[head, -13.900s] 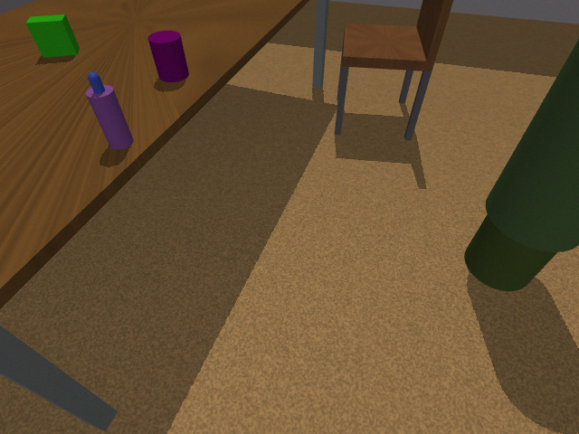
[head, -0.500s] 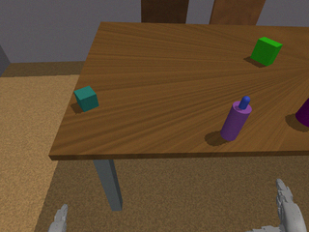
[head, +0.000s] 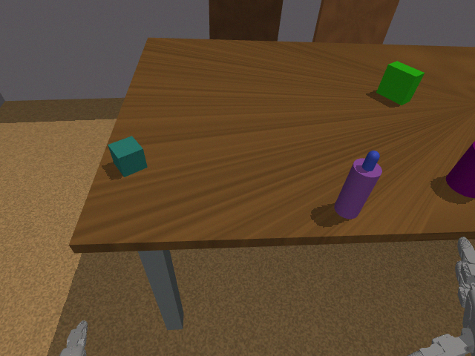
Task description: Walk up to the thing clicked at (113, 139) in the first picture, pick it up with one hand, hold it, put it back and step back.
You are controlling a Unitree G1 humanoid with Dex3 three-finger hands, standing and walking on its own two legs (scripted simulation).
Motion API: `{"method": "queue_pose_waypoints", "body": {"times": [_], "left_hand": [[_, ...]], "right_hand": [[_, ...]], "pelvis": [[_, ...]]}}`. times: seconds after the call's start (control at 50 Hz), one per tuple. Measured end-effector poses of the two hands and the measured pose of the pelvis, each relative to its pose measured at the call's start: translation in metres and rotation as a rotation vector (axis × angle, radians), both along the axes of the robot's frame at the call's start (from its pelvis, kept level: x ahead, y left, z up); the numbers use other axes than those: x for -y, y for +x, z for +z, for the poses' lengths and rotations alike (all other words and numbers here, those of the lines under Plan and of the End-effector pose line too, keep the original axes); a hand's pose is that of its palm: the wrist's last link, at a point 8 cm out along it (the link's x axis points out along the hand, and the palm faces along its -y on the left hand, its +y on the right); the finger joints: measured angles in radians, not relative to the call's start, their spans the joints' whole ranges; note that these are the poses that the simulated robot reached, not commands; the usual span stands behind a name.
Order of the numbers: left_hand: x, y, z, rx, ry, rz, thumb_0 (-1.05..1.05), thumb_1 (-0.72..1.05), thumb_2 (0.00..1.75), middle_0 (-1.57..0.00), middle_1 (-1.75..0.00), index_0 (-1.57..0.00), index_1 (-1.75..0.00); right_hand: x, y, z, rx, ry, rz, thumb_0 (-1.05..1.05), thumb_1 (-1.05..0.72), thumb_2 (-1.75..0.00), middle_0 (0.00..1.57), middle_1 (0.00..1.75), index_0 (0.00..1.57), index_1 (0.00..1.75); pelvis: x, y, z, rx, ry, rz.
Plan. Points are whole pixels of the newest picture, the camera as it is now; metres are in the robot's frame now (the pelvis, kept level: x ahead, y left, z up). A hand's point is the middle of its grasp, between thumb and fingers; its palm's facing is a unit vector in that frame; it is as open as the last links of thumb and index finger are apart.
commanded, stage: rise first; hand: right
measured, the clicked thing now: (359, 183) +0.45 -0.26 +0.05
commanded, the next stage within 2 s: go down in 0.72 s
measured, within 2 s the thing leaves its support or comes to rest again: neither
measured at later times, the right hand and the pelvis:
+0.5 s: hand (453, 305) +0.18 -0.27 +0.10, palm faces +0.36 +0.84 -0.42, open 17.4 cm; pelvis -0.01 +0.00 +0.00, yaw +0 degrees
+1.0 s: hand (473, 295) +0.18 -0.28 +0.13, palm faces +0.42 +0.82 -0.40, open 17.2 cm; pelvis -0.01 -0.01 +0.00, yaw +0 degrees
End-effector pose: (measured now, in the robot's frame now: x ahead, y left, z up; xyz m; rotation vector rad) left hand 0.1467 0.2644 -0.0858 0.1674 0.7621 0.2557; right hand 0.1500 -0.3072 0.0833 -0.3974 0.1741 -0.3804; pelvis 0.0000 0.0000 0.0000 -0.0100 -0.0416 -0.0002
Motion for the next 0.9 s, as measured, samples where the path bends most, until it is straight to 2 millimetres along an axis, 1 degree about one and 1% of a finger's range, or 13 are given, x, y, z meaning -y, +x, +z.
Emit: {"method": "queue_pose_waypoints", "body": {"times": [0.08, 0.18, 0.32, 0.44, 0.5, 0.6, 0.76, 0.9], "left_hand": [[0.002, 0.001, 0.0, 0.008, -0.006, -0.011, -0.01, -0.55, 0.05, -0.06, -0.05, -0.06, -0.06], [0.007, -0.001, -0.001, 0.009, -0.02, -0.018, -0.01, -0.55, 0.05, -0.06, -0.05, -0.06, -0.06], [0.006, -0.005, 0.001, 0.015, -0.016, -0.015, -0.01, -0.55, 0.06, -0.07, -0.05, -0.06, -0.07], [0.009, -0.011, -0.002, 0.002, -0.025, -0.016, -0.01, -0.55, 0.06, -0.06, -0.05, -0.06, -0.07], [0.012, -0.011, -0.001, 0.009, -0.028, -0.018, -0.02, -0.55, 0.06, -0.06, -0.05, -0.06, -0.07], [0.01, -0.011, 0.002, 0.029, -0.02, -0.013, -0.02, -0.55, 0.06, -0.06, -0.05, -0.06, -0.07], [0.012, -0.017, -0.002, 0.007, -0.029, -0.013, -0.02, -0.55, 0.07, -0.06, -0.05, -0.06, -0.07], [0.012, -0.015, -0.002, 0.004, -0.018, -0.018, -0.02, -0.54, 0.06, -0.06, -0.06, -0.06, -0.07]], "right_hand": [[0.0, -0.004, 0.008, 0.026, -0.015, 0.001, -0.01, 0.54, -0.04, 0.05, 0.06, 0.05, 0.06], [-0.003, -0.004, 0.015, 0.058, -0.023, 0.017, -0.01, 0.53, -0.04, 0.05, 0.06, 0.05, 0.06], [0.001, -0.006, 0.03, 0.113, -0.06, 0.025, -0.01, 0.52, -0.04, 0.05, 0.06, 0.06, 0.06], [0.002, -0.01, 0.036, 0.141, -0.068, 0.033, -0.01, 0.52, -0.04, 0.05, 0.06, 0.06, 0.06], [0.001, -0.01, 0.039, 0.159, -0.074, 0.04, -0.01, 0.52, -0.04, 0.05, 0.06, 0.06, 0.06], [0.005, -0.01, 0.048, 0.191, -0.099, 0.042, -0.01, 0.52, -0.04, 0.05, 0.06, 0.06, 0.06], [0.009, -0.012, 0.052, 0.208, -0.111, 0.041, -0.01, 0.52, -0.05, 0.05, 0.06, 0.06, 0.06], [0.011, -0.013, 0.056, 0.232, -0.131, 0.043, -0.01, 0.5, -0.06, 0.05, 0.06, 0.06, 0.06]], "pelvis": [[0.0, -0.001, 0.0, 0.003, 0.0, -0.002], [0.0, -0.003, 0.0, 0.006, -0.002, -0.005], [0.0, -0.006, 0.0, 0.012, -0.001, -0.003], [0.002, -0.009, 0.0, 0.016, 0.001, -0.002], [0.003, -0.011, 0.0, 0.018, 0.001, -0.003], [0.004, -0.013, 0.0, 0.022, 0.001, -0.003], [0.005, -0.014, 0.0, 0.02, 0.002, -0.002], [0.006, -0.013, 0.0, 0.015, 0.003, 0.0]]}}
